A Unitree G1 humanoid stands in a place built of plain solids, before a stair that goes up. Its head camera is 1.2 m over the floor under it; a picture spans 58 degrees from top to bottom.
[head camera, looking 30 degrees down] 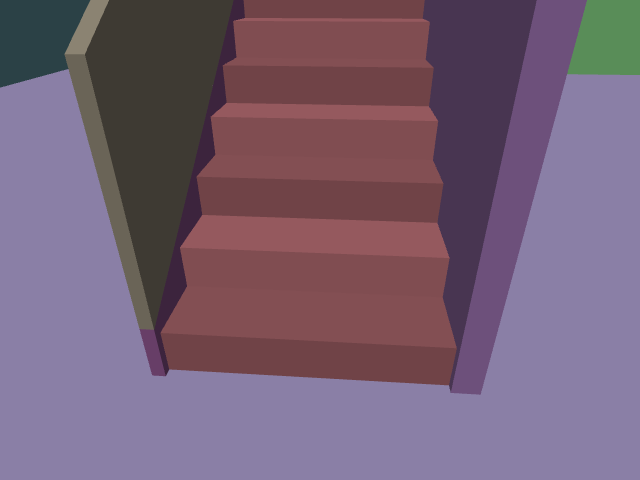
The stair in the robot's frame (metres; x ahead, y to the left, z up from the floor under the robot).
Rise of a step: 0.18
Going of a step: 0.28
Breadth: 1.01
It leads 4 degrees to the right of straight ahead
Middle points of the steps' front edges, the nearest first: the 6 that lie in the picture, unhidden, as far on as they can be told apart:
1.09 0.05 0.18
1.37 0.03 0.35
1.64 0.01 0.53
1.92 -0.01 0.71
2.19 -0.03 0.89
2.47 -0.05 1.06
